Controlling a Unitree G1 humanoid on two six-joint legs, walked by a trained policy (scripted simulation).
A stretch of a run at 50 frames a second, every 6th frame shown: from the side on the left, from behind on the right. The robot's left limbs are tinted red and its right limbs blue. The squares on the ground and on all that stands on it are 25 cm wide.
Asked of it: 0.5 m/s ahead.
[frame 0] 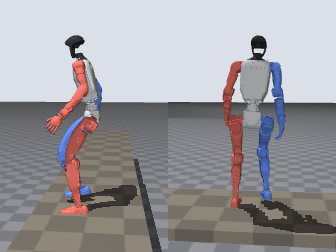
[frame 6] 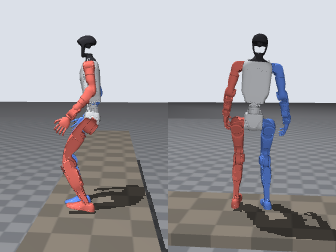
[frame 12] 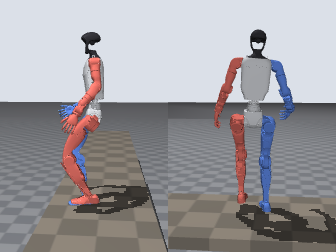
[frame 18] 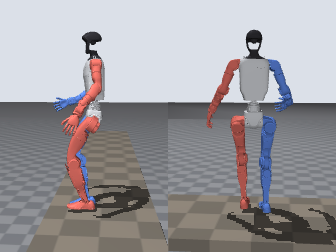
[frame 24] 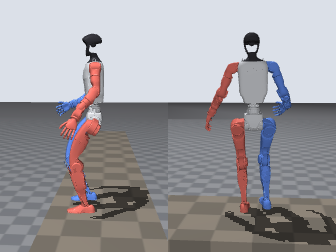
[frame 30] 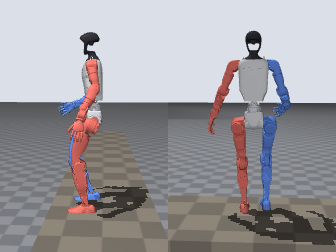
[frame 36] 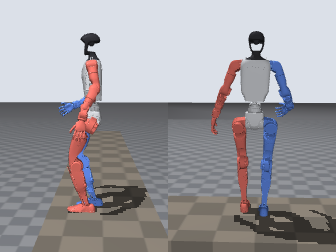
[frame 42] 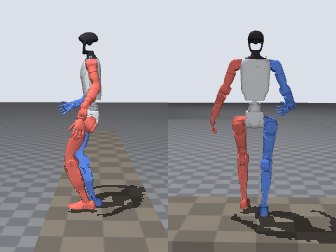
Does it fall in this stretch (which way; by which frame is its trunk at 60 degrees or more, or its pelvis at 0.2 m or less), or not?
no
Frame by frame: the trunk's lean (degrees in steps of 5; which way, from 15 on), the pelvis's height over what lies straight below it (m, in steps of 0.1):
0: 15 forward, 0.7
6: 5, 0.7
12: 5, 0.8
18: 5, 0.8
24: 5, 0.8
30: 5, 0.8
36: 5, 0.8
42: 5, 0.8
